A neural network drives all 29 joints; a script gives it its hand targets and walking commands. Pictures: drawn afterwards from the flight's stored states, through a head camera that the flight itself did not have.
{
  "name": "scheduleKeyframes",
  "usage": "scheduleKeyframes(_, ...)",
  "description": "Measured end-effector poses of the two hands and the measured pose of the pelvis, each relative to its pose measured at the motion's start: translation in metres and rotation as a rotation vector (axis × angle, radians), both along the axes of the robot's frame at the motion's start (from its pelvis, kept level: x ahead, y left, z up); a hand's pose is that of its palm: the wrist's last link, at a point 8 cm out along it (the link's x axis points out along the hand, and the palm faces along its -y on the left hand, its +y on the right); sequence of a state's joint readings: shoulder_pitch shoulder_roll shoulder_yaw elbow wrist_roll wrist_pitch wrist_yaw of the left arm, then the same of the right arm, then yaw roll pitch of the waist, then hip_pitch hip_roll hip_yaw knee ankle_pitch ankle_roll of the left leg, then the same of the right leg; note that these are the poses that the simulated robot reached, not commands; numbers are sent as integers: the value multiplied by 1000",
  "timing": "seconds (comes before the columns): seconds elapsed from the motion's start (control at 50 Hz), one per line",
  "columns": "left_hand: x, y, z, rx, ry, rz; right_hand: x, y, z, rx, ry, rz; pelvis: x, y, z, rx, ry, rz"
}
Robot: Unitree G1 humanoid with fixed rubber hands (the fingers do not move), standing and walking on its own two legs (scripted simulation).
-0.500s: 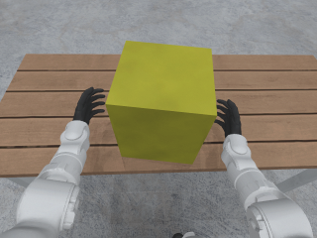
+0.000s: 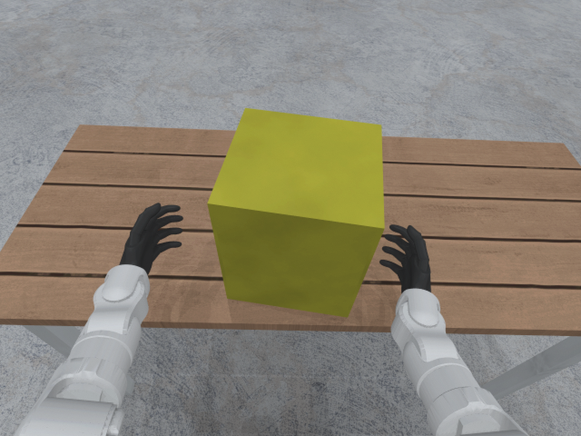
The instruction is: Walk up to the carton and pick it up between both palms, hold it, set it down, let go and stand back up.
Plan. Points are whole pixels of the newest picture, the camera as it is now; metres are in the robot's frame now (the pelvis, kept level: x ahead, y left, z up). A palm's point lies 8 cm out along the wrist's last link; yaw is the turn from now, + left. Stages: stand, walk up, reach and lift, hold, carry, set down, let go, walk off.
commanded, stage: set down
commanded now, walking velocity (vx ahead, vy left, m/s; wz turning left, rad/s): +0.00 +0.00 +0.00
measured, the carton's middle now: (298, 217) +0.45 -0.03 +0.02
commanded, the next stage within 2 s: none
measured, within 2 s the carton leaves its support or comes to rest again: neither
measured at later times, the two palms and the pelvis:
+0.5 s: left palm (113, 323) +0.29 +0.23 +0.02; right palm (432, 333) +0.25 -0.18 +0.01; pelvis +0.04 +0.00 +0.02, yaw -1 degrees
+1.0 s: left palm (87, 378) +0.23 +0.24 +0.03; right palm (443, 378) +0.19 -0.17 +0.02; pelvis +0.04 +0.02 +0.02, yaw -3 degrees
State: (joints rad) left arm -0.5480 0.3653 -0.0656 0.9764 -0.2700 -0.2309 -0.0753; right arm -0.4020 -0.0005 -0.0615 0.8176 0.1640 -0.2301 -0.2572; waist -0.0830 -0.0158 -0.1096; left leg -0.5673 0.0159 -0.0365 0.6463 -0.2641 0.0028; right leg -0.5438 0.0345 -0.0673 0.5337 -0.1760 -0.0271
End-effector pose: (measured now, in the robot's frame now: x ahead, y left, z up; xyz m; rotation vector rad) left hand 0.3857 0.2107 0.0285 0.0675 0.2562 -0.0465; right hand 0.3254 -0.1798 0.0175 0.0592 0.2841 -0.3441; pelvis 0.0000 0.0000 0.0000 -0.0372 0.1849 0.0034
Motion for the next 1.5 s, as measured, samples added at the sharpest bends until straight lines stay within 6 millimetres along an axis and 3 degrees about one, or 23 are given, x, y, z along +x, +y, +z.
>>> scheduleKeyframes(0.28, -42, 13, -8, -12, 41, -2, -39, -3, -8, 0, 16, 3, 23, -3, 13, 7, -125, -17)
scheduleKeyframes(0.54, -100, 22, -9, -17, 56, -28, -80, -3, -4, -2, 18, 10, 40, 3, 18, 0, -228, -25)
scheduleKeyframes(0.96, -154, 28, -1, -8, 43, -35, -129, 8, 7, 17, 24, 8, 41, 20, 19, 3, -331, -42)
scheduleKeyframes(1.14, -170, 42, -16, 33, 111, 11, -129, 6, -6, 3, 105, 44, 35, 21, 18, 13, -348, -44)
scheduleKeyframes(1.5, -165, 28, -34, 35, 224, 40, -119, -4, -30, -15, 187, 99, 47, 7, 20, 14, -326, -38)
